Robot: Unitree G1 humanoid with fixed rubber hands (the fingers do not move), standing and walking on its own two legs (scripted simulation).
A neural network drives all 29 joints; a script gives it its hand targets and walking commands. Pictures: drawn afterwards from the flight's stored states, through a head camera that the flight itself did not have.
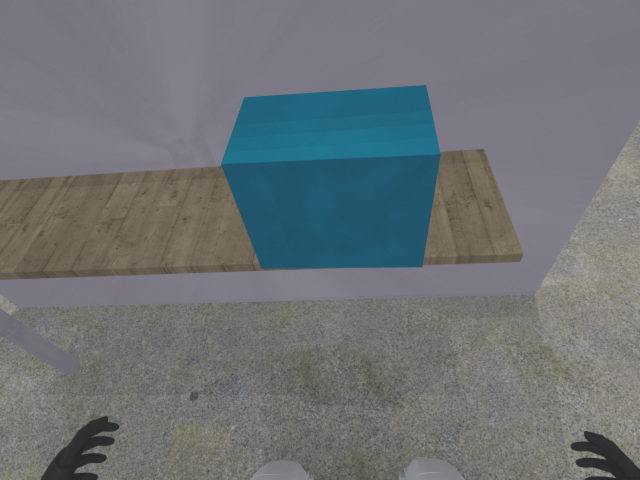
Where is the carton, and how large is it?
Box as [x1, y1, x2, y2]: [221, 85, 440, 268]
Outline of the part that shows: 425,85 244,97 221,165 261,268 388,267 422,265 440,154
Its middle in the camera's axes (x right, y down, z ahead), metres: +0.03 -0.09 +0.66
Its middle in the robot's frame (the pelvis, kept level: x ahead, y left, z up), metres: +0.55 +0.01 +0.02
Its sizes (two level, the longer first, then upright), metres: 0.293 0.170 0.250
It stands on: a table, 0.64 m high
